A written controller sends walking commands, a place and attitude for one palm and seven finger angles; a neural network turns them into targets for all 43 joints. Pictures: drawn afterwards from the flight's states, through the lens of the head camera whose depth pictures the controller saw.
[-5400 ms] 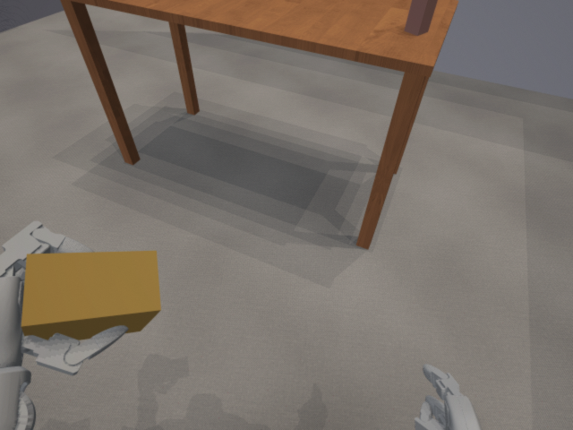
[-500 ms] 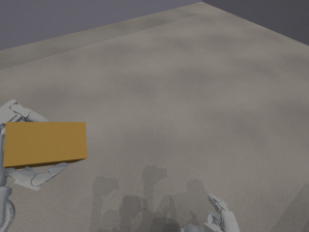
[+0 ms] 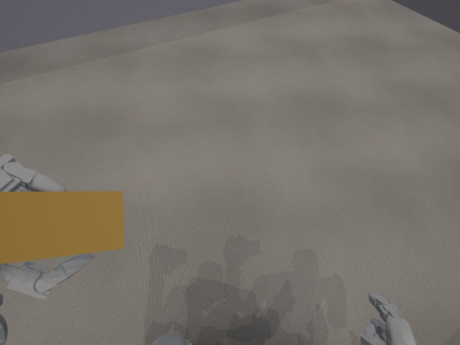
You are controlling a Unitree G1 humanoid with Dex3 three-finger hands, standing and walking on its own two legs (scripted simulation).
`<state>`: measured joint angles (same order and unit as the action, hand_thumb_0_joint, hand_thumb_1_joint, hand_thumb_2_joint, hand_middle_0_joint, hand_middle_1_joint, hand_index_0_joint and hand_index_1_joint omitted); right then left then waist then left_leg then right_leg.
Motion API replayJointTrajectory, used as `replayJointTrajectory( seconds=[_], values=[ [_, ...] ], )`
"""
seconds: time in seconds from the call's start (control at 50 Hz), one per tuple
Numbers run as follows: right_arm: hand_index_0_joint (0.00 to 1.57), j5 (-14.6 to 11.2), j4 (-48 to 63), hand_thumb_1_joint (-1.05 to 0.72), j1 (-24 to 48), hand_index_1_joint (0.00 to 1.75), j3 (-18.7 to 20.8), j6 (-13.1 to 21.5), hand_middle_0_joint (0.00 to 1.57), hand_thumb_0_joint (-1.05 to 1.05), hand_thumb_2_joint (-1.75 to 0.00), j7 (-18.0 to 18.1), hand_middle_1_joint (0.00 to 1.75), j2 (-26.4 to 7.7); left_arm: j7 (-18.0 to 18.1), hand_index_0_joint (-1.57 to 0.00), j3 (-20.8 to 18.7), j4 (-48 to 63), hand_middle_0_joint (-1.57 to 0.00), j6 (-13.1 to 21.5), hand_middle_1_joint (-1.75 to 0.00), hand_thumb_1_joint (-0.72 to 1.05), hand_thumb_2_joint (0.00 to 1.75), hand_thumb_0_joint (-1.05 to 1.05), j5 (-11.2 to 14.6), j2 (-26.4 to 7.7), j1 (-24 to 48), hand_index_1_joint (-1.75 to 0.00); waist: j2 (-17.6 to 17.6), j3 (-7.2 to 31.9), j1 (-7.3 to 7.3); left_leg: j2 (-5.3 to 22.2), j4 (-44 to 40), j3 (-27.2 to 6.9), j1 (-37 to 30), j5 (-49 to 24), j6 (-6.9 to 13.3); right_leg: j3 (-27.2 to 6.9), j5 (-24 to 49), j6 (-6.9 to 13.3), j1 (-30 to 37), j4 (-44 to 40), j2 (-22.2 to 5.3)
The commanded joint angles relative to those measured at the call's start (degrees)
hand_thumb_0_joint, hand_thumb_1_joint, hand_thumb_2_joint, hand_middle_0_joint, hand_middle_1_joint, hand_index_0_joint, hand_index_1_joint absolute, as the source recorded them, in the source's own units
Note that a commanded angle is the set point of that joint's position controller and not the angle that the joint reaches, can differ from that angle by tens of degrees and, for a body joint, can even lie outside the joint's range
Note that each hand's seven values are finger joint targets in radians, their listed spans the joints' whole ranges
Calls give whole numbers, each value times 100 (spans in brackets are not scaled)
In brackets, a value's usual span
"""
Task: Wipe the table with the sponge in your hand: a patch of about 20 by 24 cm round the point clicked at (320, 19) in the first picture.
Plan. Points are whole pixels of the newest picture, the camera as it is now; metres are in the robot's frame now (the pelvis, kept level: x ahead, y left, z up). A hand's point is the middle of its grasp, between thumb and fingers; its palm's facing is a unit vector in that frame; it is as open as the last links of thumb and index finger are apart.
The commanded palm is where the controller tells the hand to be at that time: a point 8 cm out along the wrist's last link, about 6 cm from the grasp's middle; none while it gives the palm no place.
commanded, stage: walk to a spot facing it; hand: left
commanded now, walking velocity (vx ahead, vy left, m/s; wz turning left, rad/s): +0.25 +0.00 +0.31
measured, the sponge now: (77, 226) +0.23 +0.20 +0.17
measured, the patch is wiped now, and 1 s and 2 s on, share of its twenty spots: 0.00 0.00 0.00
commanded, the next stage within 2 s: turn to face it in 0.06 s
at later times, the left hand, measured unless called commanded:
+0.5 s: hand (110, 166) +0.32 +0.19 +0.16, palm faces +0.40 -0.78 -0.48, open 10.4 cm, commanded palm +0.26 +0.23 +0.18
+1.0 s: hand (168, 160) +0.34 +0.12 +0.16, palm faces +0.09 -0.89 -0.44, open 10.4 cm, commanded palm +0.30 +0.17 +0.18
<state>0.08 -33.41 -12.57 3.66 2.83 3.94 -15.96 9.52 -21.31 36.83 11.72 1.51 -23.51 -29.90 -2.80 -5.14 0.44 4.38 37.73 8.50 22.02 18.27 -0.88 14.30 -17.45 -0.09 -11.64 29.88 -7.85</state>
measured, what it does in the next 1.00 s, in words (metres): steps on the spot, turning right: left foot, then right foot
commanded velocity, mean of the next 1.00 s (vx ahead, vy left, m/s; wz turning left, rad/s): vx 0.03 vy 0.00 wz -0.50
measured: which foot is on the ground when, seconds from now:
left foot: up 0.00-0.02, down 0.04-0.44, up 0.46-0.98, down 1.00-1.00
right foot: down 0.00-0.04, up 0.06-0.40, down 0.42-1.00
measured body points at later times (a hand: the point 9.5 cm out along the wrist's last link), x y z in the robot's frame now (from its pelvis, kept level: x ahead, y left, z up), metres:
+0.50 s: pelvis +0.08 -0.04 -0.02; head +0.12 -0.08 +0.43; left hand +0.29 +0.23 +0.18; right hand +0.28 -0.24 -0.13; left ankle +0.05 +0.11 -0.69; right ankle +0.16 -0.10 -0.74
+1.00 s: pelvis +0.06 -0.04 -0.01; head +0.09 -0.06 +0.44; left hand +0.33 +0.16 +0.18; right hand +0.14 -0.33 -0.10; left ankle +0.06 +0.11 -0.73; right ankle +0.16 -0.10 -0.74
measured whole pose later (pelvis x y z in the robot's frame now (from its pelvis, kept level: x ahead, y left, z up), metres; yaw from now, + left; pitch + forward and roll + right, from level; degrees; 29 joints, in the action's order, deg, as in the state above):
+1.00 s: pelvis +0.06 -0.04 -0.01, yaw -19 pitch +3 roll +3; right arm -0.5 -31.3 -10.3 0.7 -3.6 0.5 -14.2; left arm 7.9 -20.2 30.4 8.9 2.5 -20.9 -28.1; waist -2.4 -0.9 -1.2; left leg 0.3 31.1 2.9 13.8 27.4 -1.7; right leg -5.6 0.2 6.0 -25.9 23.2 7.8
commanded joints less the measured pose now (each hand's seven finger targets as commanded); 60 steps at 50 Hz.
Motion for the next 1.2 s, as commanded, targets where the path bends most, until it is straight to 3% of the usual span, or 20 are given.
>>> replayJointTrajectory(
  seconds=[0.0, 0.02, 0.04, 0.06, 0.18, 0.36, 0.38, 0.42, 0.46, 0.5, 0.58, 0.72, 0.84, 0.94, 0.96, 1.0, 1.02, 1.06, 1.1, 1.18],
  values=[
    [20, -40, 955, -90, 212, 30, 106, 251, 20, 0, -90, 48, 30, -237, 271, -120, -747, 1012, -120, 336, -160, 10, 130, 0, 117, -633, 249, -160, 900, 1483, 96, 67, -1382, -400, -1934, -793, 316, -303, 1206, 108, -143, 1635, -504],
    [20, -38, 1013, -90, 330, 30, 141, 253, 20, 0, -90, 24, 30, -371, 258, -120, -737, 1157, -120, 447, -160, 10, 130, 0, 109, -614, 299, -160, 2425, 1456, 59, 1417, -1604, -2539, -2663, -2354, 1032, -258, -1092, -248, -1677, 3028, 274],
    [20, -45, 1000, -90, 308, 30, 66, 295, 20, 0, -90, -42, 30, -266, 252, -120, -830, 1020, -120, 530, -160, 10, 130, 0, -3, -820, 273, -160, 2272, 1394, 12, 2119, -1778, -3646, -2965, -3553, 1594, -803, -2121, -152, -2471, 3909, 453],
    [20, -71, 901, -90, 356, 30, 59, 302, 20, 0, -90, -107, 30, -322, 154, -120, -910, 600, -120, 515, -160, 10, 130, 0, -45, -1006, 431, -160, 1577, 1183, 27, 2133, -1876, -3500, -2526, -2793, 1618, -1214, -1828, -92, -2719, 4158, 230],
    [20, -104, 716, -90, 447, 30, -54, 508, 20, 0, -90, -149, 30, -149, 15, -120, -557, 1441, -120, 464, -160, 10, 130, 0, 11, -715, 462, -160, 1725, 1049, -67, 1172, -1775, -1125, -1797, -2995, 984, -867, -297, -251, -2111, 2619, 219],
    [20, -27, 618, -90, 620, 30, -184, 458, 20, 0, -90, -62, 30, -82, -106, -120, -521, -257, -120, 176, -160, 10, 130, 0, -5, -655, 1195, -160, 1045, 837, -163, 1376, -608, -58, -993, -1775, 330, -468, 598, -210, -78, 144, 700],
    [20, -56, 608, -90, 590, 30, -181, 429, 20, 0, -90, -71, 30, -5, -139, -120, -384, -298, -120, 145, -160, 10, 130, 0, -42, -592, 1355, -160, 509, 920, -169, 1057, 314, 224, -942, -1303, 187, -812, 1131, -92, 66, -279, 502],
    [20, -24, 803, -90, 797, 30, -230, 471, 20, 0, -90, -107, 30, 111, -111, -120, -578, -203, -120, 135, -160, 10, 130, 0, -46, -940, 1483, -160, -1609, 1072, -206, -243, 2959, -146, 951, 1941, -228, -4029, 4416, 969, 869, -841, -1279],
    [20, -33, 680, -90, 626, 30, -126, 391, 20, 0, -90, -200, 30, -34, -117, -120, -570, 57, -120, 148, -160, 10, 130, 0, 39, -867, 1479, -160, -1163, 1306, -99, 43, 3521, -982, 637, 1357, -330, -3880, 2962, 647, 490, -1175, -1205],
    [20, -30, 728, -90, 983, 30, -251, 244, 20, 0, -90, -235, 30, 64, -63, -120, -754, 608, -120, 226, -160, 10, 130, 0, 108, -979, 962, -160, -306, 1491, -171, 38, 3686, -999, 938, 788, -389, -3400, 2557, 826, 700, -869, -925],
    [20, 2, 748, -90, 1042, 30, -203, 79, 20, 0, -90, -278, 30, -42, 2, -120, -1078, 1180, -120, 377, -160, 10, 130, 0, 220, -1160, 346, -160, 166, 1608, -163, -27, 3162, -900, 886, 363, -436, -2901, 1658, 738, 453, -1044, -627],
    [20, -37, 894, -90, 857, 30, -63, -65, 20, 0, -90, -305, 30, -165, 66, -120, -1302, 422, -120, 330, -160, 10, 130, 0, 311, -1002, -381, -160, -138, 1714, -252, -212, 1405, -747, 565, 626, -413, -3450, 1651, 762, 520, -1208, -469],
    [20, -145, 1076, -90, 778, 30, -45, -282, 20, 0, -90, -317, 30, -369, 4, -120, -795, 244, -120, 172, -160, 10, 130, 0, 233, -743, 64, -160, -589, 1650, -276, -353, 577, -753, 53, 1043, -259, -3841, 915, 663, 267, -1493, -315],
    [20, -35, 1058, -90, 559, 30, -78, -379, 20, 0, -90, -346, 30, -360, -40, -120, -562, 905, -120, 192, -160, 10, 130, 0, 127, -848, 703, -160, -156, 1575, -166, -357, -1128, -535, -1411, 816, -5, -3782, -187, 359, -779, -1619, 52],
    [20, -1, 1064, -90, 472, 30, -68, -361, 20, 0, -90, -331, 30, -383, -66, -120, -589, 960, -120, 245, -160, 10, 130, 0, 119, -906, 787, -160, 111, 1482, -108, -73, -1541, -729, -1874, 850, 167, -3585, -522, 183, -1320, -1282, 324],
    [20, 101, 1156, -90, 733, 30, -40, -195, 20, 0, -90, -304, 30, -436, -121, -120, -784, 1324, -120, 397, -160, 10, 130, 0, 32, -1054, 961, -160, 1860, 1134, -234, 1859, -2493, -2417, -2012, 603, 856, -2319, -730, -124, -2511, 1412, 1220],
    [20, 53, 1210, -90, 756, 30, -58, -91, 20, 0, -90, -264, 30, -228, -111, -120, -834, 1351, -120, 388, -160, 10, 130, 0, -82, -1155, 982, -160, 1815, 1023, -256, 2395, -2413, -2306, -1559, -344, 1131, -1779, -716, -255, -2539, 3055, 1077],
    [20, -35, 1157, -90, 731, 30, -18, -72, 20, 0, -90, -303, 30, -174, -127, -120, -1014, 979, -120, 312, -160, 10, 130, 0, -67, -1059, 610, -160, 1659, 862, -326, 2091, -2248, -1127, -500, -514, 968, -1706, -671, -275, -2007, 4229, 839],
    [20, -70, 1050, -90, 633, 30, -54, -19, 20, 0, -90, -361, 30, -212, -146, -120, -671, 669, -120, 194, -160, 10, 130, 0, 2, -684, 592, -160, 1761, 273, -222, 1900, -1970, -617, -739, -1399, 783, -1396, -732, -343, -2347, 3592, 629],
    [20, -142, 953, -90, 218, 30, -75, 96, 20, 0, -90, -342, 30, -322, -152, -120, -146, 227, -120, 104, -160, 10, 130, 0, -21, -371, 1160, -160, 1565, 244, -12, 1641, -1390, -29, -1316, -3152, 306, -669, -457, -391, -1462, 1439, 865]
  ],
)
